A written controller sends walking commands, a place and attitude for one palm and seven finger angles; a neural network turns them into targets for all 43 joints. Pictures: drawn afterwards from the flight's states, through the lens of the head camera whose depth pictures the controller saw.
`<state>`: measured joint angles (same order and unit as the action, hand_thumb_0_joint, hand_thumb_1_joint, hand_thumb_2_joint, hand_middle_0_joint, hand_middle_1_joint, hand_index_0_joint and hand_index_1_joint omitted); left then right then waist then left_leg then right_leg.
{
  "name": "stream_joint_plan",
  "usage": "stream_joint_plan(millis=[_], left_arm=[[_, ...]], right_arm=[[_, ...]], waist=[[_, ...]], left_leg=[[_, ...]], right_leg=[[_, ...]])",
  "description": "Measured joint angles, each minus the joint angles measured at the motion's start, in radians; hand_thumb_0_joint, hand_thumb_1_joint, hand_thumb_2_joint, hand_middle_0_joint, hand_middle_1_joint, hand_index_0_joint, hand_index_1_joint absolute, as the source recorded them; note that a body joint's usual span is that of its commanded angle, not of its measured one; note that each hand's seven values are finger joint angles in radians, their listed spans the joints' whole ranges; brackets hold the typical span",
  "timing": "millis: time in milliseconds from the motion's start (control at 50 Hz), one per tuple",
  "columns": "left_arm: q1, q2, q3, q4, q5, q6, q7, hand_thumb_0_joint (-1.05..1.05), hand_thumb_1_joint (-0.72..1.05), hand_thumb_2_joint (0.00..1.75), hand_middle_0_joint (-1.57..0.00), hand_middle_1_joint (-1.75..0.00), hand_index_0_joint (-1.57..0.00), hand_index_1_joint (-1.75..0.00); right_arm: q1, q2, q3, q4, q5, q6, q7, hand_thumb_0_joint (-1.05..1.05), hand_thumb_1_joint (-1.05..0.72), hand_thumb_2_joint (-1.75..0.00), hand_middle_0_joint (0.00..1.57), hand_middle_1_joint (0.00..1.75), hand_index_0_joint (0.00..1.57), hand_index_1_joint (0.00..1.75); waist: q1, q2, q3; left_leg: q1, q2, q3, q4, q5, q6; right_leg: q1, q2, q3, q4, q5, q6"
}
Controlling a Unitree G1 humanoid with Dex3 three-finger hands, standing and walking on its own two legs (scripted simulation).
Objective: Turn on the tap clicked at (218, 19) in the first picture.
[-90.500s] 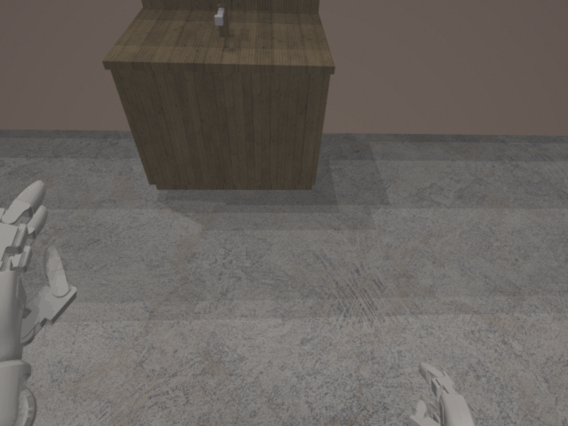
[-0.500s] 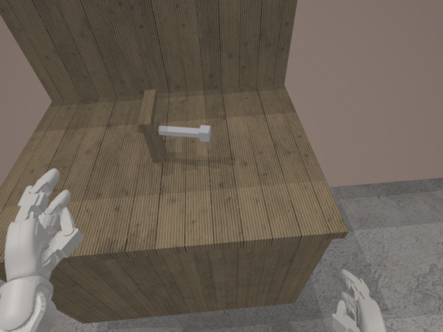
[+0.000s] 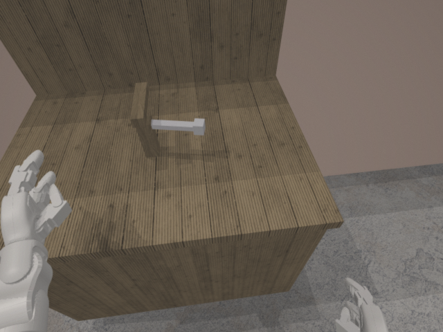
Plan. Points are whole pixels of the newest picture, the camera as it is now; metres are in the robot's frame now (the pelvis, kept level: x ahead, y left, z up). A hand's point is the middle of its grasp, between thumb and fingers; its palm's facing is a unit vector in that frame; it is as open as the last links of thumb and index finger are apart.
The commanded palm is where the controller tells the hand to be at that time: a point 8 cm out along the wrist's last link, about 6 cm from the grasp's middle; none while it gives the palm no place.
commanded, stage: reach beside the lever's end, fingers flat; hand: left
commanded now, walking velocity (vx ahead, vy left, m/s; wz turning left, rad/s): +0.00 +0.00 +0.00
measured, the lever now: (199, 126) +0.54 +0.11 +0.05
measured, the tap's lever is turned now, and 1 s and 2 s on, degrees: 77 77 77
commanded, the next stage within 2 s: push the lever round in 1.30 s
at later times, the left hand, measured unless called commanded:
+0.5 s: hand (70, 177) +0.35 +0.33 +0.07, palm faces +0.46 -0.88 -0.10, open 7.7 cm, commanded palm +0.32 +0.37 +0.07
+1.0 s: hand (73, 161) +0.41 +0.36 +0.05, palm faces +0.42 -0.90 -0.11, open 7.8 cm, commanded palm +0.36 +0.39 +0.04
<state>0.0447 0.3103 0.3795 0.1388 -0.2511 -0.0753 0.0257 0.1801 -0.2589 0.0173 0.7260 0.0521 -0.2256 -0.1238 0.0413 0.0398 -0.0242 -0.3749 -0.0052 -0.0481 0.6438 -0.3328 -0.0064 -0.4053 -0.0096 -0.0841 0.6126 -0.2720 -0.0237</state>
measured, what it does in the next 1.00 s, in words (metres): stands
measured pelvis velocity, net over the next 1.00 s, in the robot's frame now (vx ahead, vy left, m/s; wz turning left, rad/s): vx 0.01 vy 0.02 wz -0.04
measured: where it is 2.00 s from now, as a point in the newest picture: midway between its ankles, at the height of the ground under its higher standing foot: outside the picture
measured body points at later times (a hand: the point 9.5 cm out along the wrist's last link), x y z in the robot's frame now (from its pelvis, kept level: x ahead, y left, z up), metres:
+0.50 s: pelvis +0.01 +0.00 -0.01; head +0.06 +0.00 +0.44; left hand +0.32 +0.37 +0.08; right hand +0.12 -0.27 -0.12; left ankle +0.00 +0.12 -0.73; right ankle +0.03 -0.10 -0.73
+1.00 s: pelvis +0.01 +0.02 -0.02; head +0.10 +0.03 +0.42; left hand +0.38 +0.41 +0.06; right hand +0.06 -0.27 -0.13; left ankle +0.00 +0.12 -0.72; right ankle +0.03 -0.10 -0.72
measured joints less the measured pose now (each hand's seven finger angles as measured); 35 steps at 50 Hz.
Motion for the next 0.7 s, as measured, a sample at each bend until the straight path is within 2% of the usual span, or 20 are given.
stream_joint_plan(millis=[380, 460, 700], left_arm=[[-0.224, 0.085, 0.088, 0.327, 0.03, -0.063, -0.066, 0.01, 0.9, 0.9, -0.17, -0.21, -0.18, -0.21], [-0.267, 0.105, 0.117, 0.39, 0.04, -0.095, -0.075, 0.01, 0.9, 0.9, -0.17, -0.2, -0.17, -0.2], [-0.413, 0.212, 0.189, 0.617, 0.059, -0.161, -0.154, 0.01, 0.9, 0.9, -0.16, -0.17, -0.16, -0.17]], right_arm=[[0.046, -0.008, -0.009, -0.006, -0.005, 0.066, 0.002, 0.01, -0.91, -0.9, 0.2, 0.3, 0.2, 0.3], [0.058, -0.012, -0.013, -0.002, -0.012, 0.084, 0.006, 0.01, -0.91, -0.9, 0.2, 0.3, 0.2, 0.3], [0.099, -0.029, -0.018, -0.006, -0.021, 0.136, 0.019, 0.01, -0.91, -0.9, 0.2, 0.3, 0.2, 0.3]], waist=[[-0.035, -0.009, -0.012], [-0.045, -0.013, -0.014], [-0.077, -0.025, -0.032]], left_leg=[[-0.08, 0.005, 0.009, 0.036, -0.018, 0.003], [-0.108, 0.008, 0.011, 0.053, -0.026, 0.004], [-0.212, 0.015, 0.014, 0.122, -0.056, 0.008]], right_leg=[[-0.08, 0.006, 0.009, 0.026, -0.008, 0.002], [-0.107, 0.008, 0.011, 0.038, -0.012, 0.003], [-0.206, 0.014, 0.014, 0.089, -0.029, 0.006]])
